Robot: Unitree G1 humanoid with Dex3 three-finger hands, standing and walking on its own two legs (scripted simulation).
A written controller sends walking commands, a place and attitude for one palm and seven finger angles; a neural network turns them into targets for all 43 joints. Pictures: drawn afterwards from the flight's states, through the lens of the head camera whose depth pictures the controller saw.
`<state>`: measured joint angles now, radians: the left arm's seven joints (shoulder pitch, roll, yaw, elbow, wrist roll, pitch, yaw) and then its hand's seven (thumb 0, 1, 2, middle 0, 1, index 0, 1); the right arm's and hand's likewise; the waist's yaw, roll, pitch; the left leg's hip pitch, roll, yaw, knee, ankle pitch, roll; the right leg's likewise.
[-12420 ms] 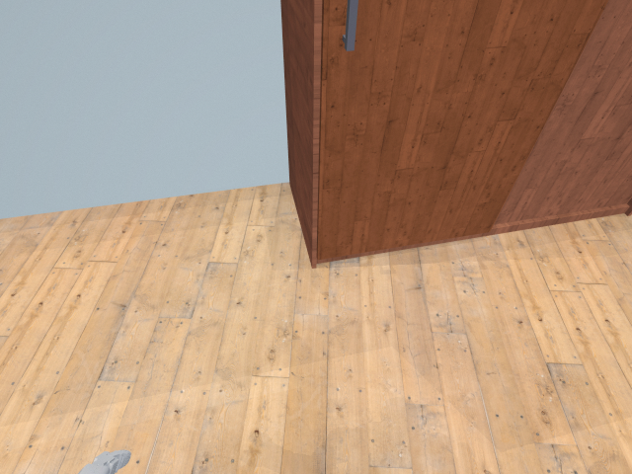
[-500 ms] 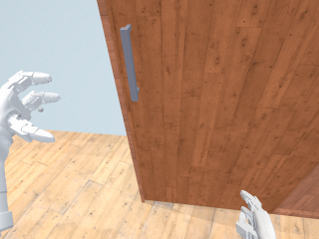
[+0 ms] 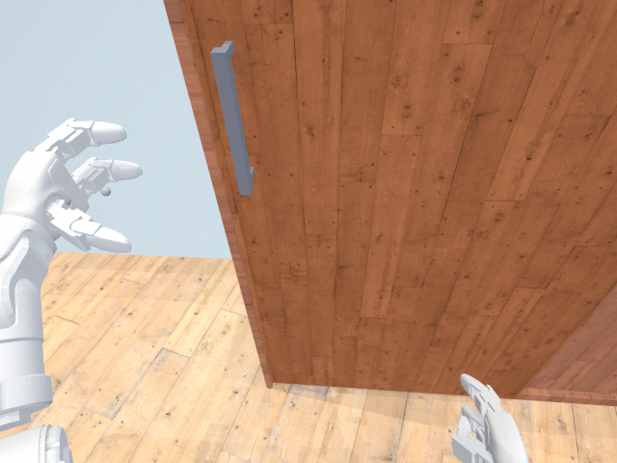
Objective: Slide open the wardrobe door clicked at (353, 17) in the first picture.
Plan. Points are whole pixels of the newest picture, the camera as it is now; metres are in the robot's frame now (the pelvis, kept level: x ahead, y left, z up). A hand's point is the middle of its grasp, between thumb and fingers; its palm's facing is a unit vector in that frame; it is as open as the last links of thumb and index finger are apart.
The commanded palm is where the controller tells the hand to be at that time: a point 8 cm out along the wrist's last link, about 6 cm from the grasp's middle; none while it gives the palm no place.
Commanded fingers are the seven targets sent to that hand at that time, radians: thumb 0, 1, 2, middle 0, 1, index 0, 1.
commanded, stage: move the hooked fingers beside the handle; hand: left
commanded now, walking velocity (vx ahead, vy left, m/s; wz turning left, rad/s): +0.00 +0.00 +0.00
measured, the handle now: (238, 124) +0.51 +0.15 +0.22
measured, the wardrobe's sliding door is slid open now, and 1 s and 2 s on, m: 0.00 0.00 0.00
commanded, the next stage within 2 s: none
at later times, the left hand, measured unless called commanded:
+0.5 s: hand (146, 172) +0.37 +0.23 +0.22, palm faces +0.04 -1.00 -0.06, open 14.0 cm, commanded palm +0.35 +0.28 +0.22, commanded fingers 0.00 -0.50 0.30 -0.30 -1.20 -0.30 -1.20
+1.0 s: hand (178, 156) +0.42 +0.21 +0.21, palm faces +0.04 -1.00 -0.03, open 14.0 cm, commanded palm +0.40 +0.27 +0.22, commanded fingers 0.00 -0.50 0.30 -0.30 -1.20 -0.30 -1.20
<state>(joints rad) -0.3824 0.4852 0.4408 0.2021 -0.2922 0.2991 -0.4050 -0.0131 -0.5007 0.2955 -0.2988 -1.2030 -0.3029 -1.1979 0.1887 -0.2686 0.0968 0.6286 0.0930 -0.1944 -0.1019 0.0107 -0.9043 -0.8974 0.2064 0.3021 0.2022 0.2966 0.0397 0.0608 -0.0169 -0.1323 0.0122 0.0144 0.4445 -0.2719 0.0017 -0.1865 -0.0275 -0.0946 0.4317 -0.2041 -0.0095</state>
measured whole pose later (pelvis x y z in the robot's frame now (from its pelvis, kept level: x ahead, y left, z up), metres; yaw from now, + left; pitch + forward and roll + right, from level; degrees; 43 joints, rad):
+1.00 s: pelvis +0.01 +0.00 +0.00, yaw -1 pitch +1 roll +0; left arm -0.67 0.44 0.33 0.53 -0.20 0.28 -0.26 -0.01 -0.50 0.30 -0.30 -1.20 -0.30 -1.20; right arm 0.23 -0.28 0.06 0.65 0.09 -0.10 -0.10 0.01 -0.91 -0.90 0.21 0.30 0.20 0.30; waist 0.00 0.06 -0.03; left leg -0.16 0.01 0.03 0.42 -0.27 0.00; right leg -0.23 -0.02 -0.08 0.42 -0.20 -0.01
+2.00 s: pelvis +0.00 +0.01 +0.00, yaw -2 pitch +2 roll +0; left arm -0.77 0.48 0.36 0.77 -0.17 0.10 -0.28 -0.01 -0.50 0.30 -0.30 -1.20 -0.30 -1.20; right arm 0.30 -0.28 0.05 0.65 0.09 -0.11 -0.09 0.01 -0.91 -0.90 0.21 0.30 0.20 0.30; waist -0.03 0.04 -0.03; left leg -0.20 0.02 0.05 0.42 -0.26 0.01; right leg -0.26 -0.02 -0.06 0.40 -0.17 0.00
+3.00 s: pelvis +0.00 +0.00 +0.00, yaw -1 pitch +2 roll +0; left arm -0.86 0.38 0.29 0.77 -0.17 0.12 -0.18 -0.01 -0.50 0.30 -0.30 -1.20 -0.30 -1.20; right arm 0.29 -0.27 0.05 0.68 0.08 -0.08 -0.09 0.01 -0.91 -0.90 0.21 0.30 0.20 0.30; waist -0.03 0.04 -0.03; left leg -0.20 0.02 0.04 0.42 -0.26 0.00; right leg -0.26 -0.02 -0.07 0.41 -0.18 -0.01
